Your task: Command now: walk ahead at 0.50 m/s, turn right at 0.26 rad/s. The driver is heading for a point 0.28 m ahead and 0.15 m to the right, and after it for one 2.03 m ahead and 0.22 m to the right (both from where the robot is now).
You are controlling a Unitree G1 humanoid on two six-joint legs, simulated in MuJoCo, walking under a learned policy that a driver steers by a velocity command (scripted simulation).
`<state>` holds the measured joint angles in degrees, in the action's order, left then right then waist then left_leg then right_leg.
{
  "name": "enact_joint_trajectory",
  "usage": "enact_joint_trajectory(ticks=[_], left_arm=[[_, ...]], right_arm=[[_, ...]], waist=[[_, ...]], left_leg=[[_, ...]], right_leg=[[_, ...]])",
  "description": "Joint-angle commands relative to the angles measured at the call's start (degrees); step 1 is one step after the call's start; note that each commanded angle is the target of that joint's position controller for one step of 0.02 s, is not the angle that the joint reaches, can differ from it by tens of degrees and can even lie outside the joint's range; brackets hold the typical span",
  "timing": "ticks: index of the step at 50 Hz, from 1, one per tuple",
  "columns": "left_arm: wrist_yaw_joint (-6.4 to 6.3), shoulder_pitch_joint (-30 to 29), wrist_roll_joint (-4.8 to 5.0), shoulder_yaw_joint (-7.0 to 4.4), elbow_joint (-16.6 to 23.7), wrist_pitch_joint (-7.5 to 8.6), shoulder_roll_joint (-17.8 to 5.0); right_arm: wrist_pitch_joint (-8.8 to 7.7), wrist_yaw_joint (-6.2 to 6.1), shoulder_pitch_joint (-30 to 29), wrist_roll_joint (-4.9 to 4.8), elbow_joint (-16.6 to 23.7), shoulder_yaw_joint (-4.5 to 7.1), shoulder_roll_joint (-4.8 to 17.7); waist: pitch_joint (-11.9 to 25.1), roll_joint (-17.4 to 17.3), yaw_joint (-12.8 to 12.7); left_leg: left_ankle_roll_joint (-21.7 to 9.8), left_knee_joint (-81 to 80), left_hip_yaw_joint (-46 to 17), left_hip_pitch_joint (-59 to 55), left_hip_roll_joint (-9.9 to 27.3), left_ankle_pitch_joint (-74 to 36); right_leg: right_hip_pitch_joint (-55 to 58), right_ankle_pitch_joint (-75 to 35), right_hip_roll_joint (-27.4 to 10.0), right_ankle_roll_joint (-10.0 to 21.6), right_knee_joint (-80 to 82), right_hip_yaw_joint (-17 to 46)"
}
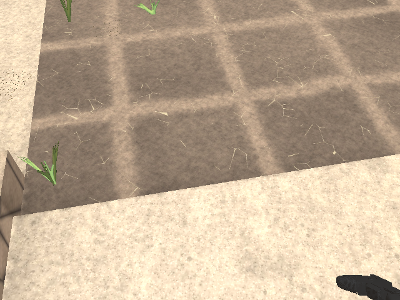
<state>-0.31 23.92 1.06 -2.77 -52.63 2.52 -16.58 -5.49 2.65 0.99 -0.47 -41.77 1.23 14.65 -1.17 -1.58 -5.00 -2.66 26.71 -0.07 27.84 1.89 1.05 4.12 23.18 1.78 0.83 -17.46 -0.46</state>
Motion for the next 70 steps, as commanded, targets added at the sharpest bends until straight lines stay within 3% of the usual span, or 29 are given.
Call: enact_joint_trajectory(ticks=[1,2,3,4,5,8,11,15,22,25,27,28,29,30,31,32,34,39,44,49,52,54,55,56,57,58,60,64,70], left_arm=[[-0.39,-2.6,-1.58,-0.55,4.9,0.36,-6.0],[0.01,5.7,-0.46,1.13,4.9,1.45,0.7],[0.04,2.0,0.98,-0.50,4.0,2.09,-6.5],[0.06,-2.9,2.00,-1.49,5.6,2.34,-8.9],[-0.26,-5.1,1.72,-1.50,5.9,2.26,-8.1],[-0.29,-3.7,1.16,-1.88,5.4,0.46,-4.9],[-0.32,-6.0,0.80,-1.82,7.1,-1.19,-3.0],[0.67,-11.3,0.40,-1.56,9.3,-0.94,-2.2],[2.80,-22.5,0.05,-0.64,14.6,-0.64,-1.2],[3.03,-19.1,-0.28,-1.89,14.8,-0.73,-3.9],[2.11,-2.0,-0.02,-5.20,9.5,-0.92,-9.6],[1.12,3.7,-0.22,-6.83,8.2,-1.16,-16.5],[1.33,2.5,0.06,-5.77,9.3,-0.59,-15.3],[1.86,-0.2,-0.25,-4.23,9.6,0.18,-10.9],[1.96,-3.5,-0.41,-3.74,9.6,0.71,-9.3],[2.00,-7.4,-0.42,-3.19,9.7,1.05,-7.3],[1.94,-11.2,-1.35,-2.26,10.3,1.61,-4.2],[0.88,-8.5,-1.07,-2.66,7.8,2.87,-6.2],[-0.13,-5.0,-0.78,-2.54,5.1,2.45,-7.0],[-0.44,-1.2,-0.22,-2.87,1.8,1.58,-7.6],[-0.76,-2.2,0.01,-3.36,0.9,0.88,-8.5],[-0.86,-4.2,-0.23,-3.26,1.2,0.18,-8.7],[-1.01,-3.3,-0.88,-2.33,2.1,-0.01,-6.9],[-0.17,5.0,-1.01,-0.26,2.2,0.95,0.3],[0.18,2.6,-0.33,-0.74,1.3,2.23,-2.9],[0.50,-3.1,1.33,-1.97,3.1,3.11,-7.3],[-0.06,-8.7,0.74,-2.12,4.4,3.42,-6.9],[-0.66,-6.3,-0.01,-2.09,3.6,1.27,-3.5],[-0.19,-17.0,-0.79,-1.68,6.7,2.03,-2.3]], right_arm=[[-0.68,-1.41,22.4,1.05,-1.8,5.42,15.3],[-0.06,-1.22,23.6,1.03,-2.8,5.83,17.3],[-0.04,-1.32,22.4,0.65,-1.9,4.30,11.1],[-0.16,-1.60,18.6,0.46,-1.6,3.63,9.0],[-0.30,-1.61,14.8,0.57,-1.5,3.28,8.0],[-1.18,-1.55,9.9,1.40,-2.1,2.89,5.2],[-1.79,-1.93,9.5,1.34,-3.5,3.57,6.7],[-1.18,-2.86,10.5,1.46,-4.9,4.21,8.7],[1.06,-3.02,16.8,-0.57,-8.2,5.18,11.3],[2.01,-2.91,15.6,-1.43,-8.9,5.67,13.3],[2.44,-3.25,14.7,-0.95,-8.8,4.70,11.6],[1.60,-2.85,18.6,0.63,-6.5,2.80,6.1],[-0.08,-2.34,20.0,0.10,-7.2,1.90,4.5],[-1.05,-1.84,13.8,-2.45,-6.0,3.33,9.3],[-1.59,-1.84,10.3,-3.16,-4.7,3.24,8.9],[-1.71,-2.33,9.6,-1.99,-5.1,3.30,8.3],[-0.39,-2.46,12.2,-0.89,-6.6,3.74,7.9],[1.72,-2.91,8.6,0.12,-5.6,3.53,6.0],[0.79,-1.85,0.2,-0.16,-3.4,2.70,4.1],[-0.08,-0.11,-6.0,-0.50,-0.6,2.33,4.2],[-0.32,0.49,-2.8,-0.64,-0.8,2.94,6.4],[-0.27,-0.04,8.7,-0.35,-4.1,4.74,9.7],[-0.18,-0.54,18.5,0.35,-6.5,5.78,13.0],[0.06,-0.56,23.7,0.45,-7.7,6.90,17.1],[0.16,-0.39,24.1,-0.38,-7.9,5.27,11.9],[0.05,-0.46,19.7,-0.54,-7.3,4.41,9.7],[0.06,-0.51,11.6,0.48,-5.8,3.62,7.4],[-0.87,-0.70,10.0,0.62,-6.6,3.14,6.2],[-0.29,-2.53,14.0,-0.16,-8.9,3.74,9.3]], waist=[[16.9,-1.5,13.5],[23.7,-17.1,9.1],[19.7,-9.7,11.6],[11.5,-7.1,11.0],[7.3,-3.5,9.1],[2.6,-4.8,5.3],[-0.3,-2.9,4.3],[-1.9,-1.4,5.5],[-5.2,0.1,9.0],[-1.5,-2.5,4.9],[8.1,-0.7,-3.9],[14.8,11.5,-2.6],[22.9,13.2,-0.7],[17.3,7.9,-2.3],[10.2,7.4,-0.9],[6.0,4.6,1.3],[3.9,6.5,4.6],[0.2,4.1,4.9],[-2.4,5.0,2.0],[-4.4,4.8,0.5],[-2.5,6.4,3.3],[5.0,6.1,9.4],[13.3,2.0,12.7],[21.7,-12.0,9.8],[23.3,-12.1,11.4],[14.3,-8.6,11.2],[4.3,-1.3,8.0],[1.9,-3.4,4.3],[-1.1,-1.3,6.8]], left_leg=[[-6.0,2.4,-11.3,-36.2,10.8,-0.5],[-13.6,-4.0,-35.7,-52.4,22.4,12.1],[-11.4,-8.0,-36.6,-48.1,20.9,19.5],[-9.0,-9.6,-27.8,-40.8,19.4,18.6],[-8.0,-11.5,-21.9,-33.4,17.3,13.7],[-7.2,-16.9,-10.1,-21.8,13.3,5.2],[-8.2,-19.4,-3.4,-19.1,13.5,-0.4],[-7.6,-20.4,3.9,-21.3,12.3,-3.4],[-6.8,-17.7,9.1,-30.9,15.3,-8.5],[-5.4,-8.5,10.3,-34.1,15.9,-29.2],[-1.8,13.5,13.5,-24.0,11.4,-30.3],[2.0,36.0,14.0,-1.1,4.5,-0.9],[3.2,48.4,1.9,7.6,-2.9,33.3],[2.2,51.5,-3.5,12.9,0.1,31.4],[1.0,49.3,-2.6,14.6,2.9,27.1],[0.7,44.6,-2.4,13.1,5.4,22.2],[0.9,40.0,-3.1,6.3,7.5,16.1],[3.9,28.5,-2.7,10.6,7.6,5.9],[4.0,11.3,-0.7,9.9,5.0,-8.1],[1.9,2.7,-0.5,10.2,2.9,-7.1],[-0.7,1.3,-0.1,6.1,1.5,-0.3],[-3.5,0.4,3.3,-9.9,-2.1,0.9],[-6.5,2.9,-4.0,-27.3,4.5,-0.3],[-16.5,-0.9,-30.7,-49.6,17.8,13.2],[-16.3,-9.1,-41.9,-51.2,19.1,21.6],[-13.2,-10.4,-34.1,-44.2,17.8,23.2],[-10.8,-13.5,-21.7,-27.2,13.9,13.7],[-10.8,-19.0,-12.5,-16.9,10.4,4.9],[-9.5,-21.5,-5.1,-19.1,8.2,-1.3]], right_leg=[[-17.6,-27.7,-7.4,4.5,-31.6,3.3],[-38.6,9.4,1.5,1.4,-48.9,3.3],[-43.5,10.0,-1.4,1.6,-54.9,9.6],[-46.1,4.6,-3.9,1.9,-55.5,8.5],[-44.3,-0.4,-6.4,1.5,-53.8,7.2],[-37.7,-7.3,-9.6,0.5,-49.4,7.1],[-40.5,-10.9,-10.5,-0.5,-46.3,6.8],[-42.6,-21.5,-10.3,-0.9,-34.0,5.5],[-42.4,-20.2,-7.8,2.0,-19.6,-0.1],[-33.5,-12.6,-3.4,5.1,-17.3,-3.4],[-7.2,-18.1,0.0,8.2,-13.6,-3.5],[14.0,-13.3,-14.3,15.8,-12.3,20.9],[18.2,-9.3,-23.9,22.2,-1.6,44.7],[14.2,-9.3,-22.6,19.0,0.6,38.2],[6.6,-12.8,-20.2,16.4,0.5,29.0],[-1.0,-17.1,-17.5,14.4,1.2,22.4],[-9.5,-22.0,-14.4,13.0,4.7,15.9],[-11.4,-28.0,-13.6,13.6,9.7,9.9],[-10.1,-23.7,-11.7,11.0,11.1,5.1],[-2.9,-26.1,-14.6,10.4,8.2,4.6],[1.9,-36.2,-16.6,8.8,3.2,5.2],[1.0,-52.1,-13.4,6.7,-10.7,2.6],[-8.8,-41.6,-10.3,5.1,-26.0,0.8],[-33.2,-11.5,0.2,0.6,-48.2,-0.1],[-41.1,10.1,1.6,1.3,-56.2,7.6],[-46.1,6.9,-1.8,2.4,-59.1,8.3],[-43.9,-3.0,-7.4,2.5,-53.5,5.3],[-37.3,-8.8,-10.9,1.1,-44.6,4.8],[-40.9,-27.1,-10.0,-1.0,-22.7,3.2]])
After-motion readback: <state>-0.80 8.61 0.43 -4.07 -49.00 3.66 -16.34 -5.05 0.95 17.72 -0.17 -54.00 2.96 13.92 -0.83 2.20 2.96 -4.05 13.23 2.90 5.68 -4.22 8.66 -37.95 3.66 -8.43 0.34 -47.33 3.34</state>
